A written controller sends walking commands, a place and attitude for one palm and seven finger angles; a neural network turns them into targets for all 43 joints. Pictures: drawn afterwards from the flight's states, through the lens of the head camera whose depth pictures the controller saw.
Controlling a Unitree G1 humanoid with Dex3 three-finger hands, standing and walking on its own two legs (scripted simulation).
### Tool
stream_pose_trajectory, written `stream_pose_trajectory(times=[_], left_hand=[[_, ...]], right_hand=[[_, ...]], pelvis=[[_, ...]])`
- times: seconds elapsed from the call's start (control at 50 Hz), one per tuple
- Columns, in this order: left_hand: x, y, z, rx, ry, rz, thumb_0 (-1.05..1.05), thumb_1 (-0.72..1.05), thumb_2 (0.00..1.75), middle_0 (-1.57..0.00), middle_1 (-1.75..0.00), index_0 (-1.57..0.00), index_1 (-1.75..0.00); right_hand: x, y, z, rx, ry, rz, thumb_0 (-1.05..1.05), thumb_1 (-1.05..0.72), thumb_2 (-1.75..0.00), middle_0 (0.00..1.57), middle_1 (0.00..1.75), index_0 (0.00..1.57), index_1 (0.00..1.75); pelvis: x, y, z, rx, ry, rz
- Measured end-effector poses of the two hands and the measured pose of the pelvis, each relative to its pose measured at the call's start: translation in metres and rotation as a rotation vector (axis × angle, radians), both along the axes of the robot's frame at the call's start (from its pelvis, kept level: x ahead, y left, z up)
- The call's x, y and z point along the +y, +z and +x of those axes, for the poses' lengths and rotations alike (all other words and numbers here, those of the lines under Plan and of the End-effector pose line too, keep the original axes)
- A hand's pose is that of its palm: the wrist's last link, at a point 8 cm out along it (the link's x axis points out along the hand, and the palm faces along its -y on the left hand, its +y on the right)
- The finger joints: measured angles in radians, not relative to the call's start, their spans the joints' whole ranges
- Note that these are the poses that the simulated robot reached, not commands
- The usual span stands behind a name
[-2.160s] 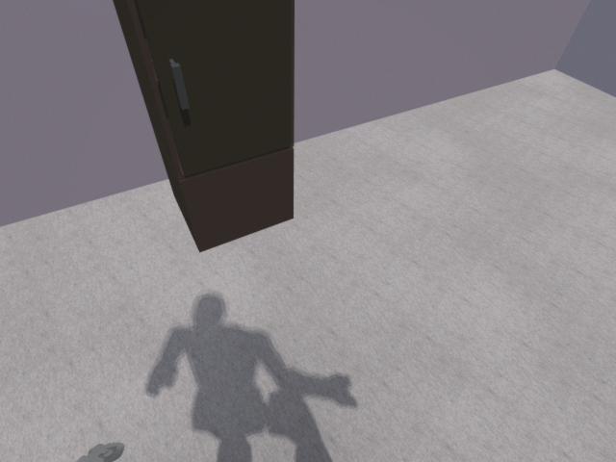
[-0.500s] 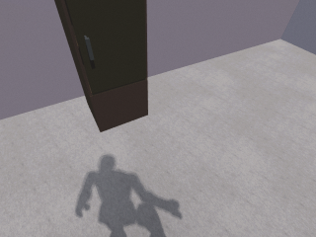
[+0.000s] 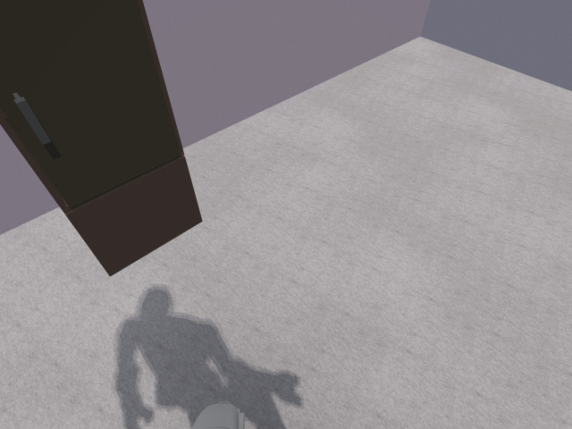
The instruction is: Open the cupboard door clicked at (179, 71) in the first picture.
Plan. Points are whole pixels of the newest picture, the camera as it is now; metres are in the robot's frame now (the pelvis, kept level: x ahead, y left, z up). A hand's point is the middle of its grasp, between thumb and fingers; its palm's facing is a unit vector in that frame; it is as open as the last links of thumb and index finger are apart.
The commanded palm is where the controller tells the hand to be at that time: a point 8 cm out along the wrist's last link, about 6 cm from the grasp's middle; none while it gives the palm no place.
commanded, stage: walk to a spot facing it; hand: left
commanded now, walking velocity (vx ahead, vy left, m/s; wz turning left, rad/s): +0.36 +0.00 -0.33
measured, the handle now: (30, 118) +0.77 +0.70 -0.03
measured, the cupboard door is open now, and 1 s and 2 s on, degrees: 0 0 0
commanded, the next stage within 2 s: turn to face it in 0.70 s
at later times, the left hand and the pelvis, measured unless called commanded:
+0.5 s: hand (162, 329) +0.31 +0.27 -0.17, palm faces -0.18 -0.97 -0.19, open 7.4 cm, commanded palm none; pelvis +0.21 +0.08 +0.00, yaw -15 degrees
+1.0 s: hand (247, 246) +0.52 +0.13 -0.17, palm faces -0.44 -0.88 -0.20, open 7.3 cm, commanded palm none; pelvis +0.34 +0.02 -0.01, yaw -25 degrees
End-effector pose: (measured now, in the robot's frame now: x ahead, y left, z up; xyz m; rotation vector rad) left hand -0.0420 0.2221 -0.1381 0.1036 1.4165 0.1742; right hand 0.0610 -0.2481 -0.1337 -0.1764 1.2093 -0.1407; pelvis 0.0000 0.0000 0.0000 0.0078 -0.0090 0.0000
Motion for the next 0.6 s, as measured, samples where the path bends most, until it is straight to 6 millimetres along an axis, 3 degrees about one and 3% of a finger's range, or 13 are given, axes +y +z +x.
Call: stream_pose_trajectory(times=[0.1,0.22,0.28,0.38,0.44,0.52,0.6], left_hand=[[0.012,-0.002,0.034,0.019,-0.008,-0.014,0.01,0.91,0.90,-0.20,-0.30,-0.20,-0.30],[0.048,-0.022,0.089,0.036,-0.004,-0.020,0.01,0.91,0.90,-0.20,-0.30,-0.20,-0.30],[0.072,-0.035,0.128,0.056,-0.043,-0.023,0.01,0.91,0.90,-0.20,-0.30,-0.20,-0.30],[0.097,-0.024,0.228,-0.022,-0.162,-0.009,0.01,0.91,0.90,-0.20,-0.30,-0.19,-0.29],[0.100,-0.014,0.296,-0.106,-0.223,-0.002,0.01,0.91,0.90,-0.19,-0.30,-0.19,-0.29],[0.088,-0.004,0.377,-0.194,-0.299,-0.004,0.01,0.92,0.90,-0.19,-0.30,-0.19,-0.29],[0.059,0.000,0.445,-0.239,-0.386,-0.020,0.01,0.92,0.90,-0.19,-0.30,-0.19,-0.29]], right_hand=[[0.022,0.008,0.068,-0.092,0.009,0.012,0.01,-0.91,-0.90,0.20,0.30,0.20,0.30],[0.062,0.006,0.148,-0.156,0.035,0.001,0.01,-0.91,-0.90,0.20,0.30,0.20,0.30],[0.077,0.004,0.168,-0.195,-0.001,-0.019,0.01,-0.91,-0.90,0.20,0.30,0.20,0.30],[0.090,0.011,0.146,-0.124,-0.144,-0.025,0.00,-0.91,-0.90,0.20,0.30,0.20,0.30],[0.083,0.016,0.124,-0.055,-0.242,-0.065,-0.01,-0.95,-0.90,0.20,0.30,0.20,0.30],[0.083,0.014,0.093,0.079,-0.328,-0.071,-0.01,-0.94,-0.90,0.20,0.30,0.20,0.30],[0.092,0.009,0.071,0.202,-0.407,-0.036,0.00,-0.93,-0.90,0.20,0.30,0.20,0.30]], pelvis=[[0.015,0.000,0.038,0.012,-0.027,-0.014],[0.047,-0.014,0.097,0.018,-0.063,-0.030],[0.062,-0.022,0.123,0.005,-0.111,-0.025],[0.073,-0.008,0.162,-0.007,-0.183,-0.029],[0.077,-0.002,0.184,-0.002,-0.222,-0.027],[0.076,0.001,0.212,0.005,-0.265,-0.021],[0.069,-0.001,0.240,0.009,-0.307,-0.018]])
